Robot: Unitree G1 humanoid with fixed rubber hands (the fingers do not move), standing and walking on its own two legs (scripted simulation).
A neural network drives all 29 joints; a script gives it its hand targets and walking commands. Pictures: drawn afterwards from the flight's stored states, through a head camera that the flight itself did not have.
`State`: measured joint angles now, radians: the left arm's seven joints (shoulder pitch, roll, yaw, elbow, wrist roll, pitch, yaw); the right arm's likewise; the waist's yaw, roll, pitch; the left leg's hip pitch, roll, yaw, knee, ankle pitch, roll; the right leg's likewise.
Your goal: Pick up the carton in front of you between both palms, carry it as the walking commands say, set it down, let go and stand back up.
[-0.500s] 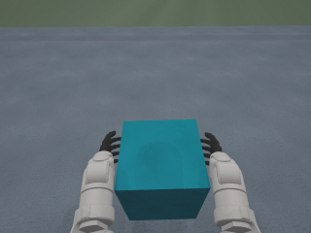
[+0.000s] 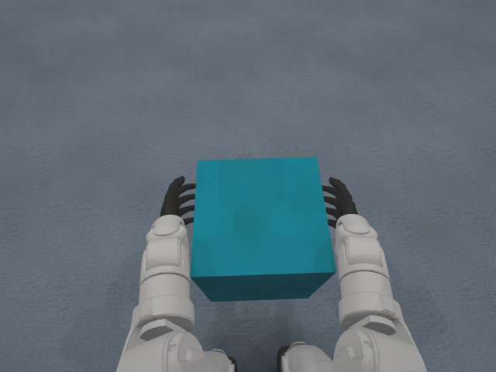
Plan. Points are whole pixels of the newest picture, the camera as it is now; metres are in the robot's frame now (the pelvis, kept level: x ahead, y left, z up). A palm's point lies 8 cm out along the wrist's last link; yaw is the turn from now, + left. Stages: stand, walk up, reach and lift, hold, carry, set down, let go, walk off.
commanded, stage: set down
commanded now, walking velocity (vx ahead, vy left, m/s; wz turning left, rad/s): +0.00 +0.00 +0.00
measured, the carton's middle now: (258, 236) +0.34 +0.00 -0.09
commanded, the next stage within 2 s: none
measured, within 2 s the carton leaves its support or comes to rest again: neither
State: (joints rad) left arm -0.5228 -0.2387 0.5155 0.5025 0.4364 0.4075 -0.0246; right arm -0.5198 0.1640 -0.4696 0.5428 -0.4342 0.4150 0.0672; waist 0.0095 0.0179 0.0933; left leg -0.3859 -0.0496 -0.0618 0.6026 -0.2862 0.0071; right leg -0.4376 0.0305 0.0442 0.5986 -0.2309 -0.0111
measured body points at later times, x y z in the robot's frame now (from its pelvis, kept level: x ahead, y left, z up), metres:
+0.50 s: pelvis -0.05 -0.01 -0.13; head +0.17 -0.03 +0.26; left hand +0.38 +0.15 -0.19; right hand +0.40 -0.16 -0.21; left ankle +0.01 +0.12 -0.73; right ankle +0.04 -0.11 -0.73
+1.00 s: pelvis -0.07 -0.01 -0.26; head +0.22 -0.03 +0.08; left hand +0.41 +0.15 -0.36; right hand +0.44 -0.16 -0.38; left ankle +0.01 +0.12 -0.73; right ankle +0.04 -0.11 -0.73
